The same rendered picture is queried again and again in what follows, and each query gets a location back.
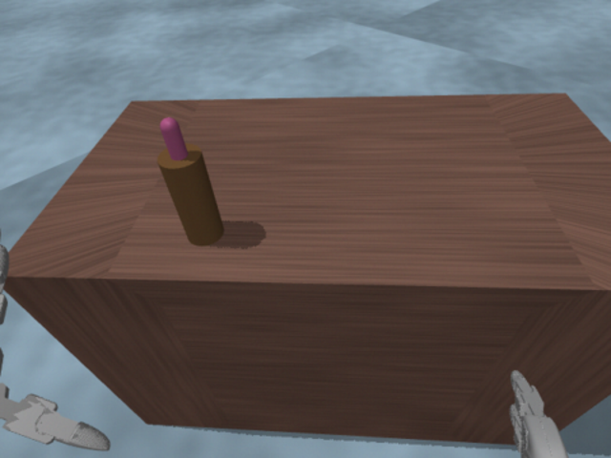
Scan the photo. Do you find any right robot hand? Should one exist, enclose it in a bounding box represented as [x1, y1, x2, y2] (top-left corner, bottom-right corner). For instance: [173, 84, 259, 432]
[510, 370, 569, 458]

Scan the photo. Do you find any left robot hand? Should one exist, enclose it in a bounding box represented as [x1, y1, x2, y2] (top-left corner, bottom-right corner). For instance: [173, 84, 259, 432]
[0, 231, 111, 451]

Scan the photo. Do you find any bottle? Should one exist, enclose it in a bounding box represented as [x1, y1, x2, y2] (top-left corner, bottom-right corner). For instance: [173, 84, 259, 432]
[158, 117, 224, 246]

